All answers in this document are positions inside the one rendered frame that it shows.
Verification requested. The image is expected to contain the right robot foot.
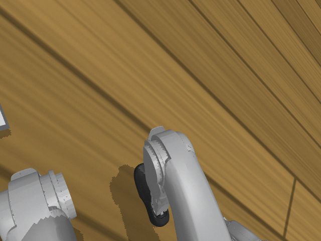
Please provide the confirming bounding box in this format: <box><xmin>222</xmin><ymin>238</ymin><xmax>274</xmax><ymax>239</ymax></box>
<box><xmin>134</xmin><ymin>163</ymin><xmax>170</xmax><ymax>227</ymax></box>

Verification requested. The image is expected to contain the carton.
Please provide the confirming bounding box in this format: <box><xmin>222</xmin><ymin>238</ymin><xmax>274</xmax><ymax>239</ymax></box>
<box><xmin>0</xmin><ymin>104</ymin><xmax>10</xmax><ymax>131</ymax></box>

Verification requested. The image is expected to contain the right robot hand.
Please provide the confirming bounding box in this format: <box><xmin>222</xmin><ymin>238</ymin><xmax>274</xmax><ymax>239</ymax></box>
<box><xmin>223</xmin><ymin>216</ymin><xmax>262</xmax><ymax>241</ymax></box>

